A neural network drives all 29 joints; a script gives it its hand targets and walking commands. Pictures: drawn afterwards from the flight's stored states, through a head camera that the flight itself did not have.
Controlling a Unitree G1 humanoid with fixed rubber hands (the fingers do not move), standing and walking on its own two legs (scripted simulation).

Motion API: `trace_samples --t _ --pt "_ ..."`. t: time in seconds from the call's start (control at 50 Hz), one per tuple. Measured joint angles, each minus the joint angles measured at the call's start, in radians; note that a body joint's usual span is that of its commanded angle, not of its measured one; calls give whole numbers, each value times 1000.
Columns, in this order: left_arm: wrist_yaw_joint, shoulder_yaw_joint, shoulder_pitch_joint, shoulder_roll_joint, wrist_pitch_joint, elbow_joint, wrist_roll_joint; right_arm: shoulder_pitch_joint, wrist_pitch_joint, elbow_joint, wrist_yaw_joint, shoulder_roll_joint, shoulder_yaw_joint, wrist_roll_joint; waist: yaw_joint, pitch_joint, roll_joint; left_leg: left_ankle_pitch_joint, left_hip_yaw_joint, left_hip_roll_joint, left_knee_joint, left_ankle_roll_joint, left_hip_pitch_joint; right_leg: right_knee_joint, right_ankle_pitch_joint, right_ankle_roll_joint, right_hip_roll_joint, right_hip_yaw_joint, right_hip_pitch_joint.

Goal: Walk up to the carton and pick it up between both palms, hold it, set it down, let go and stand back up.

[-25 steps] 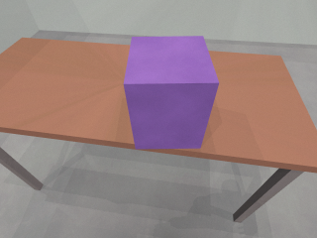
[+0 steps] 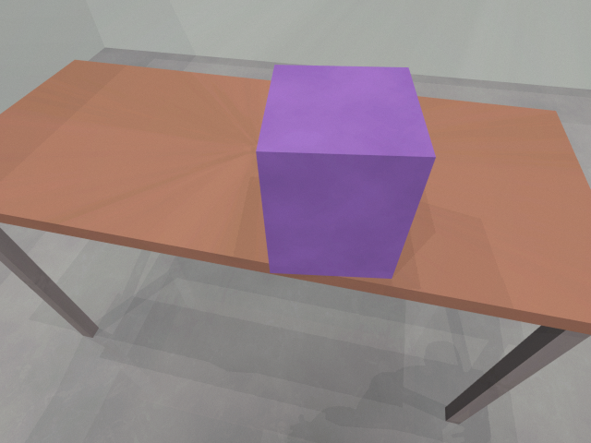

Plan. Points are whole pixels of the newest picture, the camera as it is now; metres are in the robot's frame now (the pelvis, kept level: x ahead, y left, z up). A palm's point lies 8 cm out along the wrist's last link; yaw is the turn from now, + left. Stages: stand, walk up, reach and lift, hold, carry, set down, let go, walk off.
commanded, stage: walk up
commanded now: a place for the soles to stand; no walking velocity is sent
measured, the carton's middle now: (335, 175) +0.47 -0.04 +0.10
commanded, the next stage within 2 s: reach and lift in 0.62 s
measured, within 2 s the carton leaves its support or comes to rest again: neither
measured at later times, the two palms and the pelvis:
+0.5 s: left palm out of the picture +0.02 +0.25 -0.14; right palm out of the picture +0.02 -0.25 -0.14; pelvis +0.01 +0.00 +0.00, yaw +2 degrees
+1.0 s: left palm (141, 423) +0.16 +0.24 -0.08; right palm (495, 415) +0.18 -0.26 -0.09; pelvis -0.01 -0.01 -0.01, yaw +0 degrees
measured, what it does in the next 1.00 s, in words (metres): stands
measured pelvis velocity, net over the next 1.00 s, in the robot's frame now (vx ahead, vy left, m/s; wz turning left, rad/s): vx -0.01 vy -0.01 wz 0.00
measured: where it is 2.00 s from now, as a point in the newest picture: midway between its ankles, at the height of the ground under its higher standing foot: outside the picture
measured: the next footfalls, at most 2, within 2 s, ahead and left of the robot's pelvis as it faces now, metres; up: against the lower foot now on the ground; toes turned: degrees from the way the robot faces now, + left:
none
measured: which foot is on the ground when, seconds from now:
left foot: down 0.00-1.00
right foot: down 0.00-1.00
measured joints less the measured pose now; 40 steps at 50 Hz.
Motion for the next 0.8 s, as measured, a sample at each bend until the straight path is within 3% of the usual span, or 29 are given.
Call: trace_samples --t 0.66,0.74,0.8 --pt "6 -2 11 -26 -1 22 0 -5 0 28 -13 15 -2 0 0 3 2 -17 -43 -18 10 2 15 -5 -29 8 -14 -40 44" --pt "3 16 -66 40 336 -203 -41 -203 65 5 44 49 -138 -104 -29 68 -36 -54 55 26 167 -10 -130 214 -98 -12 -17 -5 -128" --pt "8 58 -187 72 527 -404 -18 -329 109 -88 87 28 -139 -71 0 118 -51 -90 77 42 264 -20 -200 322 -138 -9 -13 11 -209"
